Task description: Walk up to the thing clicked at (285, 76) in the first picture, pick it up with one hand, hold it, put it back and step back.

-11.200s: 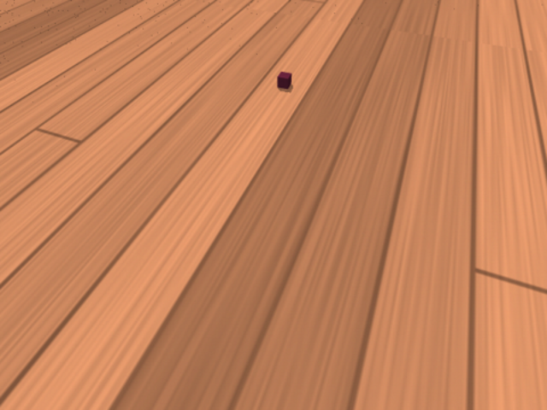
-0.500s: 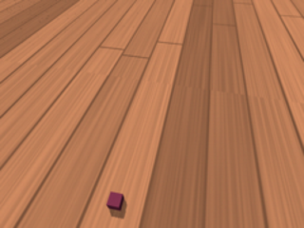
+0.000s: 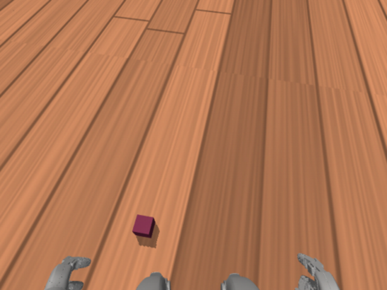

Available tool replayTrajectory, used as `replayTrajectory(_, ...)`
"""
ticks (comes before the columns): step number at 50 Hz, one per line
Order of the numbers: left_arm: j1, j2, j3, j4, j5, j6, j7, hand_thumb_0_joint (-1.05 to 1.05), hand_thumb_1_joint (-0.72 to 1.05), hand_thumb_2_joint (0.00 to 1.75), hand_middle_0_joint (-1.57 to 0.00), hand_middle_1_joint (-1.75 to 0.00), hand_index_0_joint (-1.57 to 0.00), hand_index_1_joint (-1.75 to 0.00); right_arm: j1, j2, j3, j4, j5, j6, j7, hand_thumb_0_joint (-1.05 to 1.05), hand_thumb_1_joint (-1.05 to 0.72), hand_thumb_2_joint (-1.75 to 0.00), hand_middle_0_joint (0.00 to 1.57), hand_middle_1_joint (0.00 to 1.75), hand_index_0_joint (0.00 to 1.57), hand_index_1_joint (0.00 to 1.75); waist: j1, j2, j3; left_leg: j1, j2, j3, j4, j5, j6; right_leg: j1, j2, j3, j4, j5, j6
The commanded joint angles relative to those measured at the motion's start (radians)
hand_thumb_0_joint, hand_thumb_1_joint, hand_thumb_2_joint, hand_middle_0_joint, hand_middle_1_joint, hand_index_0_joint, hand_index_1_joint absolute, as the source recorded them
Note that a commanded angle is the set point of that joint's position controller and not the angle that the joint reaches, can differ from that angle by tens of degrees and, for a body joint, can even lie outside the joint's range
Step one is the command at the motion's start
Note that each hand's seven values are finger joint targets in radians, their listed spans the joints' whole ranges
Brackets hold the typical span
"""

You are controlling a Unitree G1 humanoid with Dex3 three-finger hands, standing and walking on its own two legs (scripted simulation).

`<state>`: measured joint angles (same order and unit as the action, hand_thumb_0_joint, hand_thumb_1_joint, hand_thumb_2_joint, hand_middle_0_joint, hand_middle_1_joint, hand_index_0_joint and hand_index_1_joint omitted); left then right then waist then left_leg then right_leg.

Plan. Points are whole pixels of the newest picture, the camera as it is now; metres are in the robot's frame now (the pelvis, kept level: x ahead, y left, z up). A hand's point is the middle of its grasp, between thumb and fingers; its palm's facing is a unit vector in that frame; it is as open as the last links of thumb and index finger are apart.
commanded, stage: rise first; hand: left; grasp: from above
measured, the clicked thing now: (144, 226) +0.42 +0.23 -0.69
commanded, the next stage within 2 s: none
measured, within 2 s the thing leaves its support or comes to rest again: neither
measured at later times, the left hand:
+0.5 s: hand (95, 285) +0.16 +0.27 -0.26, palm faces -0.37 -0.74 -0.56, open 14.0 cm
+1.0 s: hand (115, 249) +0.28 +0.28 -0.44, palm faces -0.52 -0.32 -0.79, open 13.6 cm
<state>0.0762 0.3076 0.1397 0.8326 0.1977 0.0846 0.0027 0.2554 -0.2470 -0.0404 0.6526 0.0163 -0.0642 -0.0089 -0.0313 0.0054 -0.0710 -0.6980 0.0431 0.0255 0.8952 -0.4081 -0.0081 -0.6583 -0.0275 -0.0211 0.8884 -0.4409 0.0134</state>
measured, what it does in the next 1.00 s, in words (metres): lowers itself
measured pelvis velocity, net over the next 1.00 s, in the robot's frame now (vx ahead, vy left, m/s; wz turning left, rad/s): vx -0.09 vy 0.00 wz -0.06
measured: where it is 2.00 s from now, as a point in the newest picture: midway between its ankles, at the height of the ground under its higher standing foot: outside the picture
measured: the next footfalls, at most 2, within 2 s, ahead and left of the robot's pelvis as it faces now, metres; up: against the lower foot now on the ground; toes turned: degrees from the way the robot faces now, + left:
none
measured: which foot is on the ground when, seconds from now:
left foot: down 0.00-1.00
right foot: down 0.00-1.00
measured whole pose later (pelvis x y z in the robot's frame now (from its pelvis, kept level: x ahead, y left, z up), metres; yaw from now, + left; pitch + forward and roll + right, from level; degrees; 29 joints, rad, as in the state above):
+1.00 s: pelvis -0.09 +0.00 -0.30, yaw -4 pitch +34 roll -4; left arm -0.48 0.60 0.13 0.91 0.85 -0.26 0.04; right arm 0.11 -0.27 -0.05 0.72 -0.03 -0.09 0.06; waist -0.04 0.01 -0.13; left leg -2.05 0.07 -0.08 2.09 -0.64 -0.01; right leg -1.98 0.00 -0.05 2.07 -0.69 0.00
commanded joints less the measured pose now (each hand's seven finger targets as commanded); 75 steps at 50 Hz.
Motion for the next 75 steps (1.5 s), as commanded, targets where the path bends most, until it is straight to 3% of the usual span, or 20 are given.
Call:
replayTrajectory(1, 0.023, 0.194, 0.061, -0.256, 0.042, -0.042, 0.016, 0.0, -0.49, 0.93, -0.19, -0.94, -0.18, -0.96, -0.024, -0.148, -0.063, -0.149, -0.004, -0.073, -0.019, 0.0, -0.89, -0.9, 0.2, 0.3, 0.2, 0.3, 0.019, 0.046, -0.242, 0.079, -0.029, -0.015, -0.003, 0.188, 0.013, -0.033, 0.031, -0.014, -0.007, 0.176, -0.032)
replayTrajectory(4, 0.08, 0.195, 0.063, -0.333, 0.071, -0.025, 0.015, 0.0, -0.5, 0.96, -0.17, -0.96, -0.15, -0.98, -0.027, -0.147, -0.065, -0.169, -0.004, -0.082, -0.024, 0.0, -0.88, -0.9, 0.2, 0.3, 0.2, 0.3, 0.011, 0.068, -0.258, 0.059, -0.024, -0.02, 0.03, 0.19, 0.01, -0.075, 0.031, -0.013, 0.03, 0.175, -0.031)
replayTrajectory(11, 0.176, 0.169, 0.047, -0.448, 0.09, 0.026, 0.02, 0.0, -0.56, 1.0, -0.12, -1.01, -0.1, -1.03, -0.055, -0.141, -0.063, -0.207, -0.006, -0.103, -0.025, 0.0, -0.88, -0.9, 0.2, 0.3, 0.2, 0.3, 0.0, 0.052, -0.276, -0.036, -0.02, -0.033, 0.119, 0.162, 0.015, -0.161, 0.034, -0.016, 0.104, 0.149, -0.029)
replayTrajectory(13, 0.12, 0.176, 0.037, -0.457, 0.104, 0.027, 0.022, 0.0, -0.56, 1.0, -0.11, -1.02, -0.1, -1.03, -0.063, -0.145, -0.059, -0.207, -0.008, -0.112, -0.024, 0.0, -0.89, -0.9, 0.2, 0.3, 0.2, 0.3, -0.018, 0.04, -0.267, -0.089, -0.019, -0.039, 0.158, 0.141, 0.017, -0.211, 0.033, -0.018, 0.143, 0.133, -0.029)
replayTrajectory(16, 0.054, 0.194, 0.035, -0.395, 0.15, 0.001, 0.02, 0.0, -0.58, 1.0, -0.12, -1.01, -0.11, -1.02, -0.081, -0.146, -0.056, -0.201, -0.014, -0.132, -0.022, 0.0, -0.92, -0.91, 0.2, 0.3, 0.2, 0.3, -0.026, 0.031, -0.26, -0.193, -0.019, -0.043, 0.254, 0.108, 0.02, -0.334, 0.033, -0.019, 0.239, 0.1, -0.029)
replayTrajectory(17, 0.022, 0.223, 0.06, -0.373, 0.168, -0.018, 0.023, 0.0, -0.58, 1.0, -0.12, -1.01, -0.11, -1.03, -0.087, -0.148, -0.056, -0.199, -0.015, -0.138, -0.02, 0.0, -0.92, -0.91, 0.2, 0.3, 0.2, 0.3, -0.024, 0.035, -0.267, -0.236, -0.021, -0.044, 0.29, 0.088, 0.021, -0.379, 0.031, -0.016, 0.276, 0.082, -0.03)
replayTrajectory(20, -0.004, 0.201, 0.021, -0.368, 0.219, -0.083, 0.015, 0.0, -0.56, 0.98, -0.14, -0.99, -0.13, -1.0, -0.094, -0.155, -0.063, -0.2, -0.019, -0.156, -0.007, 0.0, -0.91, -0.91, 0.2, 0.3, 0.2, 0.3, -0.021, 0.059, -0.35, -0.3, -0.028, -0.05, 0.377, 0.057, 0.017, -0.486, 0.031, -0.014, 0.381, 0.05, -0.031)
replayTrajectory(27, -0.119, 0.299, 0.033, -0.309, 0.374, -0.241, 0.04, 0.0, -0.5, 0.92, -0.24, -0.89, -0.22, -0.91, -0.112, -0.192, -0.081, -0.161, -0.016, -0.155, 0.028, 0.0, -0.96, -0.92, 0.2, 0.3, 0.2, 0.3, 0.01, 0.106, -0.538, -0.448, -0.025, -0.081, 0.603, 0.123, 0.014, -0.744, 0.034, -0.019, 0.639, 0.076, -0.036)
replayTrajectory(32, -0.261, 0.401, 0.086, -0.334, 0.461, -0.26, 0.107, 0.0, -0.5, 0.93, -0.2, -0.9, -0.19, -0.91, -0.102, -0.209, -0.096, -0.122, -0.01, -0.127, 0.04, 0.0, -0.95, -0.92, 0.2, 0.3, 0.2, 0.3, 0.021, 0.113, -0.663, -0.512, -0.021, -0.074, 0.724, 0.183, 0.019, -0.802, 0.036, -0.021, 0.733, 0.132, -0.036)
replayTrajectory(34, -0.346, 0.39, 0.062, -0.27, 0.492, -0.264, 0.117, 0.0, -0.5, 0.95, -0.18, -0.9, -0.16, -0.91, -0.101, -0.204, -0.099, -0.104, -0.012, -0.118, 0.044, 0.0, -0.93, -0.91, 0.2, 0.3, 0.2, 0.3, 0.002, 0.083, -0.653, -0.608, -0.023, -0.063, 0.777, 0.121, 0.026, -0.847, 0.04, -0.02, 0.752, 0.091, -0.033)
replayTrajectory(39, -0.526, 0.486, 0.088, -0.183, 0.556, -0.293, 0.105, 0.0, -0.48, 0.95, -0.17, -0.89, -0.17, -0.89, -0.069, -0.209, -0.105, -0.064, -0.025, -0.099, 0.052, 0.0, -0.93, -0.91, 0.2, 0.3, 0.2, 0.3, 0.015, 0.041, -0.75, -0.741, -0.025, -0.043, 0.903, 0.023, 0.041, -0.872, 0.042, -0.019, 0.816, 0.02, -0.03)
replayTrajectory(45, -0.677, 0.532, 0.066, -0.08, 0.623, -0.343, 0.069, 0.0, -0.46, 0.92, -0.19, -0.9, -0.2, -0.89, -0.038, -0.21, -0.1, -0.03, -0.029, -0.073, 0.052, 0.0, -0.95, -0.92, 0.2, 0.3, 0.2, 0.3, -0.009, -0.011, -0.7, -0.919, -0.025, -0.03, 0.968, -0.133, 0.047, -0.912, 0.053, -0.021, 0.837, -0.112, -0.028)
replayTrajectory(49, -0.733, 0.6, 0.077, 0.003, 0.674, -0.392, 0.06, 0.0, -0.47, 0.95, -0.16, -0.91, -0.17, -0.9, -0.022, -0.215, -0.086, 0.0, -0.039, -0.051, 0.056, 0.0, -0.94, -0.91, 0.2, 0.3, 0.2, 0.3, -0.011, 0.008, -0.639, -1.004, -0.026, -0.035, 1.012, -0.204, 0.049, -0.992, 0.06, -0.031, 0.888, -0.196, -0.036)
replayTrajectory(53, -0.843, 0.637, 0.076, -0.008, 0.718, -0.467, 0.081, 0.0, -0.49, 0.98, -0.13, -0.9, -0.14, -0.9, -0.037, -0.228, -0.073, -0.007, -0.051, -0.038, 0.066, 0.0, -0.92, -0.91, 0.2, 0.3, 0.2, 0.3, -0.013, 0.127, -0.601, -0.982, -0.015, -0.083, 0.998, -0.293, 0.038, -1.125, 0.064, -0.072, 0.979, -0.237, -0.047)
replayTrajectory(59, -0.895, 0.656, 0.081, 0.091, 0.821, -0.517, 0.178, 0.0, -0.47, 1.01, -0.09, -0.88, -0.1, -0.88, -0.013, -0.242, -0.063, 0.032, -0.073, -0.013, 0.079, 0.0, -0.88, -0.9, 0.2, 0.3, 0.2, 0.3, -0.036, 0.19, -0.621, -0.942, -0.015, -0.103, 1.054, -0.209, 0.024, -1.237, 0.06, -0.101, 1.068, -0.164, -0.052)
replayTrajectory(65, -0.988, 0.675, 0.069, 0.149, 0.907, -0.493, 0.257, 0.0, -0.49, 1.01, -0.09, -0.88, -0.09, -0.88, 0.01, -0.255, -0.063, 0.053, -0.093, 0.015, 0.092, 0.0, -0.89, -0.9, 0.2, 0.3, 0.2, 0.3, -0.055, 0.231, -0.644, -0.927, -0.02, -0.105, 1.097, -0.161, 0.019, -1.284, 0.056, -0.115, 1.11, -0.13, -0.053)
replayTrajectory(67, -0.996, 0.673, 0.059, 0.166, 0.916, -0.477, 0.269, 0.0, -0.46, 0.99, -0.1, -0.88, -0.1, -0.87, 0.012, -0.254, -0.064, 0.058, -0.1, 0.023, 0.095, 0.0, -0.89, -0.9, 0.2, 0.3, 0.2, 0.3, -0.054, 0.23, -0.658, -0.922, -0.02, -0.099, 1.114, -0.141, 0.021, -1.28, 0.055, -0.114, 1.116, -0.115, -0.052)
replayTrajectory(70, -1.063, 0.665, 0.03, 0.17, 0.927, -0.464, 0.269, 0.0, -0.47, 0.99, -0.1, -0.87, -0.1, -0.87, 0.011, -0.255, -0.064, 0.055, -0.108, 0.031, 0.1, 0.0, -0.89, -0.9, 0.2, 0.3, 0.2, 0.3, -0.081, 0.234, -0.637, -0.959, -0.021, -0.101, 1.13, -0.181, 0.025, -1.3, 0.054, -0.116, 1.121, -0.143, -0.049)
replayTrajectory(71, -1.046, 0.682, 0.038, 0.199, 0.931, -0.459, 0.269, 0.0, -0.46, 0.98, -0.1, -0.87, -0.11, -0.87, 0.009, -0.258, -0.065, 0.06, -0.109, 0.034, 0.101, 0.0, -0.89, -0.9, 0.2, 0.3, 0.2, 0.3, -0.068, 0.224, -0.642, -0.956, -0.02, -0.1, 1.137, -0.183, 0.026, -1.299, 0.054, -0.115, 1.12, -0.145, -0.049)
replayTrajectory(75, -1.058, 0.711, 0.049, 0.234, 0.939, -0.462, 0.258, 0.0, -0.44, 0.98, -0.12, -0.87, -0.12, -0.86, 0.029, -0.247, -0.054, 0.07, -0.12, 0.049, 0.106, 0.0, -0.89, -0.9, 0.2, 0.3, 0.2, 0.3, -0.082, 0.18, -0.651, -1.009, -0.025, -0.088, 1.182, -0.157, 0.035, -1.265, 0.058, -0.11, 1.121, -0.125, -0.046)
